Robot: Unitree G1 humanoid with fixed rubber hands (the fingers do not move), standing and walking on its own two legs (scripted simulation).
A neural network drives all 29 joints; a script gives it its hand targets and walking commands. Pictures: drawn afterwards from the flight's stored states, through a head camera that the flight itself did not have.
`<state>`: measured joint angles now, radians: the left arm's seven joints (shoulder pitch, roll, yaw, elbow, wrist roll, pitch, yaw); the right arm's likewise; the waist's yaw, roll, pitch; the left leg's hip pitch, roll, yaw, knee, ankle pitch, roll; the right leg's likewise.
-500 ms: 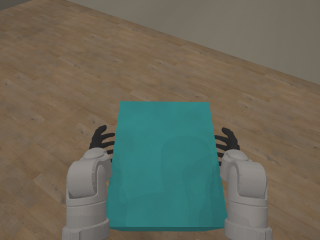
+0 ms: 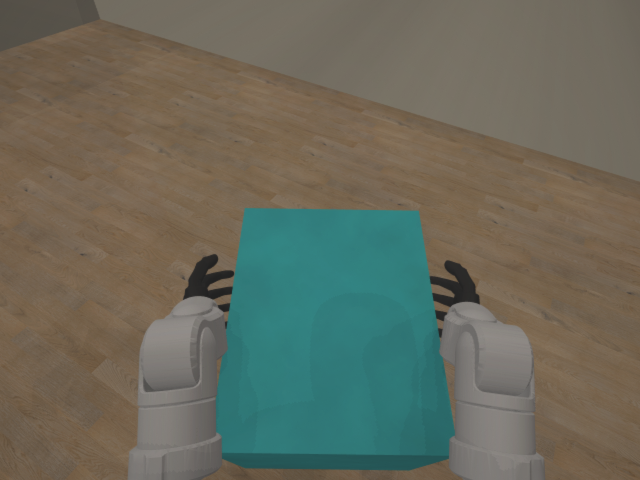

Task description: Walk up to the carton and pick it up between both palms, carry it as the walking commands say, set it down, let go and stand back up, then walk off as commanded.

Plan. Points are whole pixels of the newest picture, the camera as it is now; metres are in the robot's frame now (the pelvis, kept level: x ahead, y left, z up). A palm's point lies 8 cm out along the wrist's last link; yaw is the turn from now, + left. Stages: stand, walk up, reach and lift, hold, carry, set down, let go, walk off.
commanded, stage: carry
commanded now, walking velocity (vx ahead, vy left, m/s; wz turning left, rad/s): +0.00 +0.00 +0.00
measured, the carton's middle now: (329, 343) +0.30 +0.00 -0.01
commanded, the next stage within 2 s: none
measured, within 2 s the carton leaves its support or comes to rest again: neither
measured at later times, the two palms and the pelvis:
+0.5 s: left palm (194, 381) +0.20 +0.14 +0.09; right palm (492, 379) +0.22 -0.16 +0.09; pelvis -0.07 -0.03 +0.00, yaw +3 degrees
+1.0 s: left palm (218, 392) +0.19 +0.12 +0.09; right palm (523, 399) +0.20 -0.19 +0.09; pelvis -0.09 -0.04 +0.00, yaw +1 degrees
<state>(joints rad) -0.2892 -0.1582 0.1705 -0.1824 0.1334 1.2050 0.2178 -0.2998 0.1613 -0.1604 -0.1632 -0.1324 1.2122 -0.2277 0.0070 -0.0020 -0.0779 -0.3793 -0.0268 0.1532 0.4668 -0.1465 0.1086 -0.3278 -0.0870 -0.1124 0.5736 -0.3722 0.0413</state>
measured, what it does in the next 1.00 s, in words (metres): shifts its weight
